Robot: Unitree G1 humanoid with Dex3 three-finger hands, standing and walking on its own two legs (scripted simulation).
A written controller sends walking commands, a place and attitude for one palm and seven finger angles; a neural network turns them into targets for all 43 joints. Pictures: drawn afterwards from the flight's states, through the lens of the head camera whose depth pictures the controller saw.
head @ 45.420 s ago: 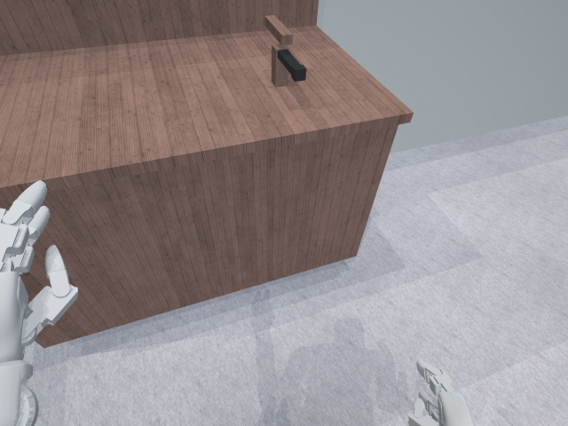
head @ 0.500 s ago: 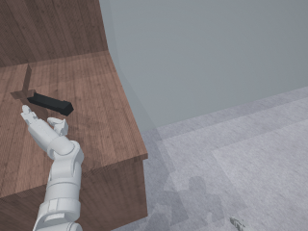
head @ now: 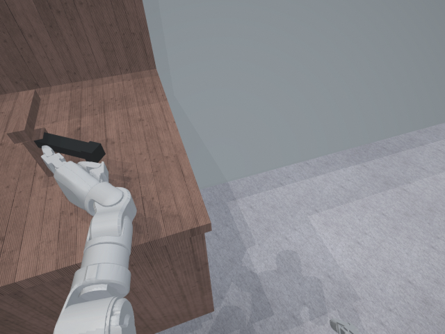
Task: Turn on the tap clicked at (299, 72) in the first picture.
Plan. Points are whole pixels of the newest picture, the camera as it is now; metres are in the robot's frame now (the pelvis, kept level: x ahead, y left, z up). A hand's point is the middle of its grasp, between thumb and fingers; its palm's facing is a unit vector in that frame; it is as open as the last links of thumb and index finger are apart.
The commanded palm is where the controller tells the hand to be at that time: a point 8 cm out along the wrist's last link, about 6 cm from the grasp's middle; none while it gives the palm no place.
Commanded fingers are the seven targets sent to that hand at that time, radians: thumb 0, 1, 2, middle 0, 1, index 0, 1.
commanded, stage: push the lever round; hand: left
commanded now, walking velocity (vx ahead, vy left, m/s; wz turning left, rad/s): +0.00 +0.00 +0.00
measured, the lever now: (93, 152) +0.41 +0.26 +0.12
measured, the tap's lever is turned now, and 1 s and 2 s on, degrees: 53 86 86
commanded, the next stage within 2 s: lift the hand up off the lever in 0.70 s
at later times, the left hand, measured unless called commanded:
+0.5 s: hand (110, 160) +0.41 +0.24 +0.10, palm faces +0.86 -0.50 -0.09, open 8.1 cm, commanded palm +0.37 +0.25 +0.11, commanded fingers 0.00 0.90 0.90 -0.15 -0.15 -0.15 -0.15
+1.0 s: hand (115, 153) +0.43 +0.23 +0.10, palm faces +0.87 -0.49 -0.08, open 8.2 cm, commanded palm +0.38 +0.26 +0.12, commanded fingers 0.00 0.90 0.90 -0.15 -0.15 -0.15 -0.15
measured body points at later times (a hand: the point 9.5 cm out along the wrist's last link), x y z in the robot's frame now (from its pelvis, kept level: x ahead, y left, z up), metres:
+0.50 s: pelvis -0.01 -0.02 +0.00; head +0.01 -0.03 +0.44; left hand +0.36 +0.26 +0.11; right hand +0.08 -0.27 -0.14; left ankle +0.04 +0.11 -0.71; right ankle -0.05 -0.06 -0.71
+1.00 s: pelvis -0.01 -0.03 -0.01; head +0.01 -0.04 +0.44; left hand +0.38 +0.25 +0.11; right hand +0.04 -0.29 -0.14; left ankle +0.04 +0.11 -0.71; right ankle -0.05 -0.06 -0.71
